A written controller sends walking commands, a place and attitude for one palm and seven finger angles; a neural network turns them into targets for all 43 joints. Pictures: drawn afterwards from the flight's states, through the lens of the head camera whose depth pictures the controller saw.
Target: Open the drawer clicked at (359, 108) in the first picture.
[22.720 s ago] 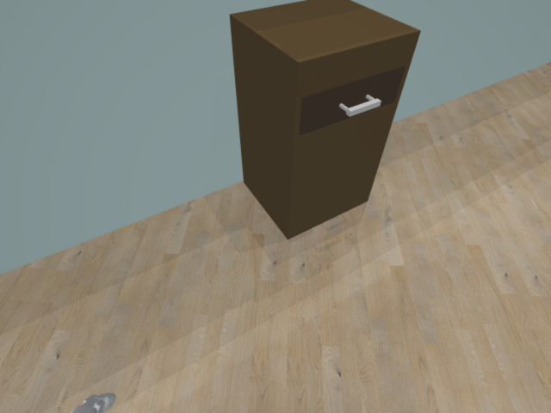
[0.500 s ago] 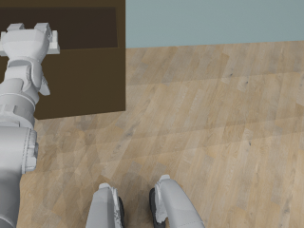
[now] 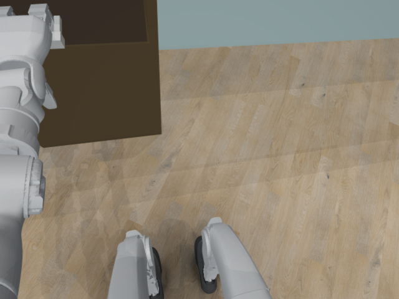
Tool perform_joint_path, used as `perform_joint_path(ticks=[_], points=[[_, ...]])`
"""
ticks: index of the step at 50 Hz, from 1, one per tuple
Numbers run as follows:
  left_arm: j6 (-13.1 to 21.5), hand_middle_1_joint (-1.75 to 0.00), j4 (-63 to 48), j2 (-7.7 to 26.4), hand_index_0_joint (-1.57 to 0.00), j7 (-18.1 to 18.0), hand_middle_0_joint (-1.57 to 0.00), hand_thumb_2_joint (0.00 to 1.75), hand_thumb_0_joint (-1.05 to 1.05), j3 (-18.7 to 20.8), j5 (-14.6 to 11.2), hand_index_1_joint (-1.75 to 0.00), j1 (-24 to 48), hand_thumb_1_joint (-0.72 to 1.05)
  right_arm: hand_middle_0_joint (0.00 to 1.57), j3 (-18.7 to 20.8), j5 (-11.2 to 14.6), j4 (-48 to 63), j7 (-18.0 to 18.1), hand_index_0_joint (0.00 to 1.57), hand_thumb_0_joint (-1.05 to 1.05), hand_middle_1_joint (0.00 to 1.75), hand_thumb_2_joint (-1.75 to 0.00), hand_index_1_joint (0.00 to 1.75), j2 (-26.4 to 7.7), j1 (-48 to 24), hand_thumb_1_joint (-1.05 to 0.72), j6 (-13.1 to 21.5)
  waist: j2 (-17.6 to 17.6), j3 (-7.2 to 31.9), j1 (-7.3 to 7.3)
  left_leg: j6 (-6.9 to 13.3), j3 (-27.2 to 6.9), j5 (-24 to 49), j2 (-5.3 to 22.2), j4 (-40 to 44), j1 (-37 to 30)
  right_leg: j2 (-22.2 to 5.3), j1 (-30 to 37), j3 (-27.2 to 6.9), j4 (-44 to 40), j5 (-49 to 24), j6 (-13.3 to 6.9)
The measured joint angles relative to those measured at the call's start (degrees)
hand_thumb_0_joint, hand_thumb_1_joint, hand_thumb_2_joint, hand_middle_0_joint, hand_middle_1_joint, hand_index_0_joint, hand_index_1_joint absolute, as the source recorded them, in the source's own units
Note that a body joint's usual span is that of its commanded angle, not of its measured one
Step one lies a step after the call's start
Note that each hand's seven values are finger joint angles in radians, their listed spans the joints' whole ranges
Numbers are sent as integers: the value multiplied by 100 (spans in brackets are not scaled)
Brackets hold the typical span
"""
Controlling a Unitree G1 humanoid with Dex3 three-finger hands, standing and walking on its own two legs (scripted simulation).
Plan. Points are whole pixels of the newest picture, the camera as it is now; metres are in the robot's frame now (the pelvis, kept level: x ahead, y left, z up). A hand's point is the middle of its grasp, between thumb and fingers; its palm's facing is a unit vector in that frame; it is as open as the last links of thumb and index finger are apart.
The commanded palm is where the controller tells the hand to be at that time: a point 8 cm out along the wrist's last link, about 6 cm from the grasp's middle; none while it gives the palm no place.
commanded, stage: lower the fingers behind the handle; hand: left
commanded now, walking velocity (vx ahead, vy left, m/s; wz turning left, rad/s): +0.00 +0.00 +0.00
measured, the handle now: (21, 32) +0.62 +0.25 +0.03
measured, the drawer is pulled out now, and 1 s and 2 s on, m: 0.00 0.00 0.04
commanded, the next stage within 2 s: close the thumb around the handle in 0.04 s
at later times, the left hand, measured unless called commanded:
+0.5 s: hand (36, 59) +0.58 +0.23 +0.00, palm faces -0.02 +0.00 -1.00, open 10.3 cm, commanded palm +0.59 +0.21 +0.04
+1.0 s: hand (35, 61) +0.58 +0.24 +0.00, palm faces -0.06 -0.02 -1.00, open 5.3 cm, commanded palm +0.57 +0.21 +0.04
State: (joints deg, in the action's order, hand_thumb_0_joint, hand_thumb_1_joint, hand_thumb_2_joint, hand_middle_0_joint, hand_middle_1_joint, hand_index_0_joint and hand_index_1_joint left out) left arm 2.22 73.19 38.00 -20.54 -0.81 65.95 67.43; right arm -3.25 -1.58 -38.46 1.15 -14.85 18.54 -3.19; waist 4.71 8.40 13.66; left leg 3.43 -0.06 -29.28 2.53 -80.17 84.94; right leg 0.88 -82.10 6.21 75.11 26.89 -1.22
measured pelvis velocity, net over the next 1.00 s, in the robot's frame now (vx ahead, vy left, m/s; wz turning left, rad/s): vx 0.01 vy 0.00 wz -0.01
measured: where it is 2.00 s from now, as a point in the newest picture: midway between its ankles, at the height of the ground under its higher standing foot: (180, 280)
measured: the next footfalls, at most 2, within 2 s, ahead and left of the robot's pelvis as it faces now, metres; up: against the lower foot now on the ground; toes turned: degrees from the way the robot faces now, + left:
none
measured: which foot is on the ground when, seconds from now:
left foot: down 0.00-1.00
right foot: down 0.00-1.00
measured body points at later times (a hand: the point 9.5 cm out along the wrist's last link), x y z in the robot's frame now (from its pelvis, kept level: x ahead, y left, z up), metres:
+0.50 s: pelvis -0.01 +0.00 -0.01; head +0.19 +0.03 +0.39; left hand +0.57 +0.23 +0.06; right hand -0.03 -0.26 -0.12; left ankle +0.05 +0.09 -0.58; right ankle +0.07 -0.11 -0.58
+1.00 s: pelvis +0.01 +0.00 +0.00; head +0.21 +0.02 +0.40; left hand +0.57 +0.24 +0.05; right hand -0.02 -0.26 -0.11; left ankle +0.05 +0.09 -0.58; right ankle +0.07 -0.11 -0.58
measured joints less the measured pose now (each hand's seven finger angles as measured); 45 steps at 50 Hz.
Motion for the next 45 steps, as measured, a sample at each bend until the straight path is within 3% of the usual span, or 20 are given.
perform_joint_path(ticks=[7,14,23,36,45], points=[[206,-121,18,225,-31,286,-32,30,0,-14,40,-123,88,-49,21,-10,13,48,81,21,0,30,-90,30,-53,120,-90,90,11,-1,92,15,1,27,-1,-83,116,-6,-111,0,77,-31,7],[349,-122,-121,285,-33,211,-33,33,0,-47,57,-125,155,-42,21,45,-4,12,76,21,0,30,-90,30,-75,201,-90,158,-2,-2,59,33,6,18,-19,-226,321,-30,-311,-2,224,-15,20],[162,-126,-129,194,-34,77,-36,49,0,-109,46,-128,245,-5,21,-10,9,12,49,21,0,30,-90,30,-26,124,-90,167,-22,-32,56,35,-10,57,-40,-218,367,-48,-345,13,217,-40,23],[166,-133,-121,261,-35,394,-40,78,0,-88,14,-131,157,62,21,-31,24,101,89,21,0,30,-90,30,-22,119,-90,157,7,-26,93,20,-13,59,-16,-107,193,-12,-176,7,91,-60,14],[344,-135,-438,260,-37,386,-41,86,1,72,-26,-133,-175,79,21,91,-22,22,47,21,0,30,-90,30,-13,210,-90,149,31,8,-24,9,4,-18,6,-108,196,16,-195,-18,91,1,13]])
